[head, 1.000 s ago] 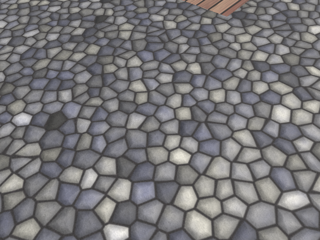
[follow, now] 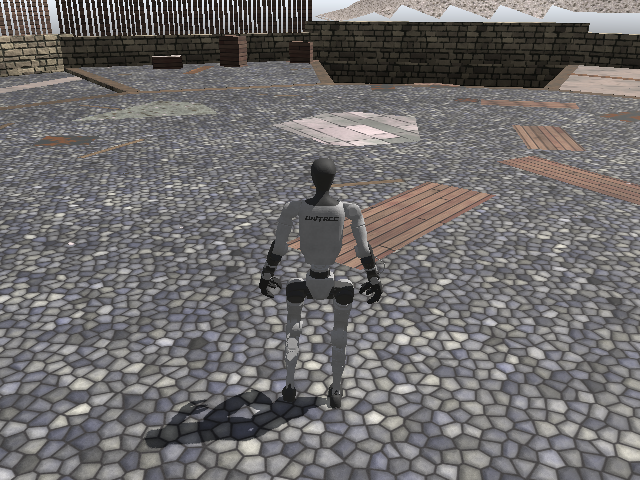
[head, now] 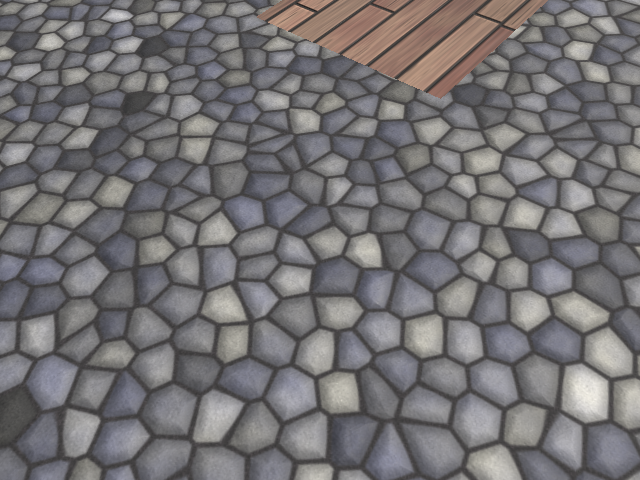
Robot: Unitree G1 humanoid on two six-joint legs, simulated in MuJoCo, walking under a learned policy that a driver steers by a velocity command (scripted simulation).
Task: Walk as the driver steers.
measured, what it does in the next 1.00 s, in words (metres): walks ahead: left foot, then right foot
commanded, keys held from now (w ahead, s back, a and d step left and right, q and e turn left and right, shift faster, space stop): no key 1.00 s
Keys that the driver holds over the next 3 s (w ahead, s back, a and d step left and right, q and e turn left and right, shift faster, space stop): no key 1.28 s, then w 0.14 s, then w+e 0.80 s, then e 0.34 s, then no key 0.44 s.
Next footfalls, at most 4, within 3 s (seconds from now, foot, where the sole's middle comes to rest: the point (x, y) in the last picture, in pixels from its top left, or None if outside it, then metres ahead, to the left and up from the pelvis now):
0.28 left None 0.28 0.13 -0.78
0.54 right None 0.20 -0.12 -0.78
2.02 right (418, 415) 0.61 -0.14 -0.78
2.50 left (388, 298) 0.91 -0.10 -0.78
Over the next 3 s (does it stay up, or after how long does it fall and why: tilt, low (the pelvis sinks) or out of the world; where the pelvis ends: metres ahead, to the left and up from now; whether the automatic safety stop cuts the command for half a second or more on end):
stays up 0.75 -0.13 -0.01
